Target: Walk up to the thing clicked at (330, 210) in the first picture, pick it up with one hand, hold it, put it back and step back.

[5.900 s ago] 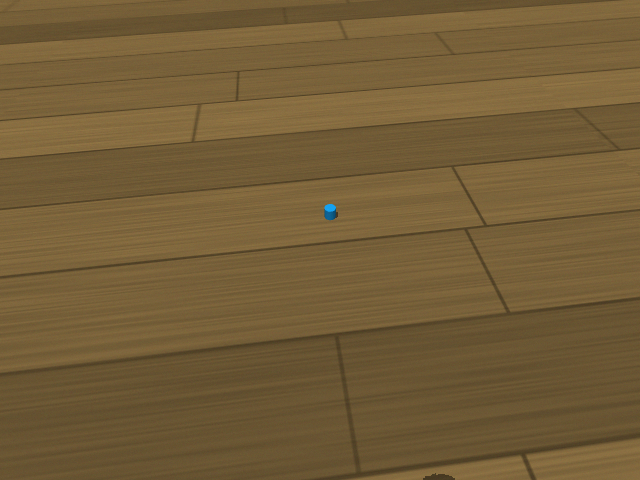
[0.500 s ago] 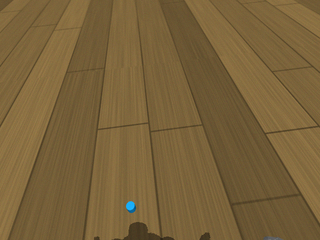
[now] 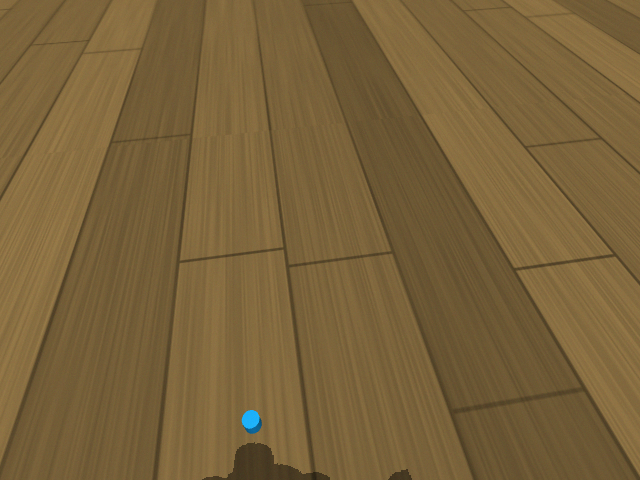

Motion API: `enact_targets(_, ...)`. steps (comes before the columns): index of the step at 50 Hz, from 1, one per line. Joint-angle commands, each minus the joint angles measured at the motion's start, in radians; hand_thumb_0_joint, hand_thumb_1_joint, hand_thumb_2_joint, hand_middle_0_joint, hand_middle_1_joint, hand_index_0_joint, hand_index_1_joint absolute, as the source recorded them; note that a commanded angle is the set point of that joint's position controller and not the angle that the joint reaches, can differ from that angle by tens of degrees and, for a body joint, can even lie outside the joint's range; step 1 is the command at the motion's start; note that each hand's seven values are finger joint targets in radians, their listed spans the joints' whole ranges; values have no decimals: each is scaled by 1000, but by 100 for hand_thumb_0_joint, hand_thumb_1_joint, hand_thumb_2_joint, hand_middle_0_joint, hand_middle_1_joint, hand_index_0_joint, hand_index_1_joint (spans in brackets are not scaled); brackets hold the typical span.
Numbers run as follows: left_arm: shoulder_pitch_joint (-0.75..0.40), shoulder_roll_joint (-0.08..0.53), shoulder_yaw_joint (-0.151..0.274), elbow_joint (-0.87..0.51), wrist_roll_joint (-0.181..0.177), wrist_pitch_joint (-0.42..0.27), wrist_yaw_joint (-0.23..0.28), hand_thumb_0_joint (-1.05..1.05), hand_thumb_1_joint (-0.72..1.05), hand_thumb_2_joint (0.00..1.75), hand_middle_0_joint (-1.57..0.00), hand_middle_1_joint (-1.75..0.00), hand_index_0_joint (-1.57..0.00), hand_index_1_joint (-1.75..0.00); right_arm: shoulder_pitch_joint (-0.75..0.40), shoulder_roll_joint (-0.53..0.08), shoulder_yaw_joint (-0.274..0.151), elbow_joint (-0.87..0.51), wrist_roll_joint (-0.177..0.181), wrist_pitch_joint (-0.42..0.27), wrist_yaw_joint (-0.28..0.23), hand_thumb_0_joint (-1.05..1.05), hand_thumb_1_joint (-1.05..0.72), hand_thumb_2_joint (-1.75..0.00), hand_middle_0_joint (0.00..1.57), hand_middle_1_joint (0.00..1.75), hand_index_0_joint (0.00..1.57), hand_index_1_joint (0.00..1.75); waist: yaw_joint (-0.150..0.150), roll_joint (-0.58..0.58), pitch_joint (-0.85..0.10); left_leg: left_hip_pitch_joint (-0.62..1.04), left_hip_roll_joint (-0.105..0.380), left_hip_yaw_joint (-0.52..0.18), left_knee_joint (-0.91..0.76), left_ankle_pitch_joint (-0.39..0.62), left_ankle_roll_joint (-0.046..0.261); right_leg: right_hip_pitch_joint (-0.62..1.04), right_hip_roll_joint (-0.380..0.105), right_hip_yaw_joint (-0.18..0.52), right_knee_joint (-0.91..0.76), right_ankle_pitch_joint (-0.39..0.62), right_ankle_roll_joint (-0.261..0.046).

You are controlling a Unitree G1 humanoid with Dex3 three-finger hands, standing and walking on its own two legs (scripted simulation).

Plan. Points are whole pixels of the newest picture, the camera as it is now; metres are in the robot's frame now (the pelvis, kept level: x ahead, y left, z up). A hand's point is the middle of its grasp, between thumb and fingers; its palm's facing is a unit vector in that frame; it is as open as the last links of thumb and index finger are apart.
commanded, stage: walk up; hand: left
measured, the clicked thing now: (251, 421) +0.42 +0.24 -0.75
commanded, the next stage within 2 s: stand in 0.92 s
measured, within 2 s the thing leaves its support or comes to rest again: neither
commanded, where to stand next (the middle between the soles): +0.04 -0.02 m, yaw +1 degrees
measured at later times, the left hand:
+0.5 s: hand out of the picture +0.08 +0.25 -0.15, palm faces -0.03 -0.93 -0.36, open 7.3 cm
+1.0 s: hand out of the picture +0.08 +0.25 -0.16, palm faces -0.02 -0.94 -0.35, open 7.3 cm
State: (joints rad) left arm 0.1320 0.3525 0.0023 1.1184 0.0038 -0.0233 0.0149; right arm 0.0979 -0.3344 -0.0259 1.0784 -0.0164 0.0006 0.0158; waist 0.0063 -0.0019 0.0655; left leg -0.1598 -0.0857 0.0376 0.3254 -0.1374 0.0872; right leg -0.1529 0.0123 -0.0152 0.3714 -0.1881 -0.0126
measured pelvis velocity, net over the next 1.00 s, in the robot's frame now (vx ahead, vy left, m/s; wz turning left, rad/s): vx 0.01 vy -0.01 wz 0.00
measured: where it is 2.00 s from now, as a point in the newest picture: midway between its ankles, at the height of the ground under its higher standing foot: outside the picture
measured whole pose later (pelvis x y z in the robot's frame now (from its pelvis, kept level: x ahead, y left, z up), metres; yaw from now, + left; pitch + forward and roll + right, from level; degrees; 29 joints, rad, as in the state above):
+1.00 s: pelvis +0.01 -0.01 +0.00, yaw +0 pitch -2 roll +0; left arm 0.12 0.36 -0.01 1.12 0.01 -0.02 0.01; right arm 0.10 -0.34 0.00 1.12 -0.01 0.00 0.01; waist 0.00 -0.01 0.03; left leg -0.13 -0.08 0.03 0.28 -0.13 0.08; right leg -0.12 0.02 -0.02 0.32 -0.18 -0.02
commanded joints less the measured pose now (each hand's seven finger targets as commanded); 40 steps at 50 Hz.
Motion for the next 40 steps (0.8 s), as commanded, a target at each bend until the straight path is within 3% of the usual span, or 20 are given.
enact_targets(1, -35, 210, 40, -58, 2, -25, 14, 0, 90, 90, -20, -30, -20, -30, -43, -222, -49, -68, 7, -20, -17, 0, -90, -90, 20, 30, 20, 30, -5, 12, -105, 63, 214, -206, -53, 131, -64, 6, -140, 140, -46, 129, -20)
enact_targets(7, -46, 207, 36, -60, 4, -27, 13, 0, 90, 90, -20, -30, -20, -30, -60, -223, -47, -59, 8, -18, -15, 0, -90, -90, 20, 30, 20, 30, -4, -2, -95, 67, 209, -205, -68, 75, -57, 1, -145, 144, -69, 113, -21)
enact_targets(22, -67, 222, 42, -75, 9, -21, 11, 0, 90, 90, -20, -30, -20, -30, -58, -229, -44, -57, 2, -18, -13, 0, -90, -90, 20, 30, 20, 30, -7, 18, -108, 49, 212, -214, -97, 45, -69, 30, -137, 132, -56, 86, -24)
enact_targets(26, -52, 215, 40, -69, 9, -22, 10, 0, 90, 90, -20, -30, -20, -30, -61, -223, -40, -59, 5, -20, -12, 0, -90, -90, 20, 30, 20, 30, 1, 23, -106, 49, 210, -203, -82, 48, -49, 36, -140, 135, -68, 99, -23)
enact_targets(34, -61, 226, 43, -69, 14, -24, 9, 0, 90, 90, -20, -30, -20, -30, -52, -227, -39, -54, 6, -15, -10, 0, -90, -90, 20, 30, 20, 30, -10, -2, -81, 32, 190, -194, -73, -20, -49, 13, -151, 155, -94, 89, -29)
enact_targets(40, -58, 226, 44, -72, 13, -25, 9, 0, 90, 90, -20, -30, -20, -30, -46, -230, -37, -48, 5, -15, -9, 0, -90, -90, 20, 30, 20, 30, -6, -1, -91, 47, 195, -197, -73, -12, -46, 10, -150, 156, -96, 88, -31)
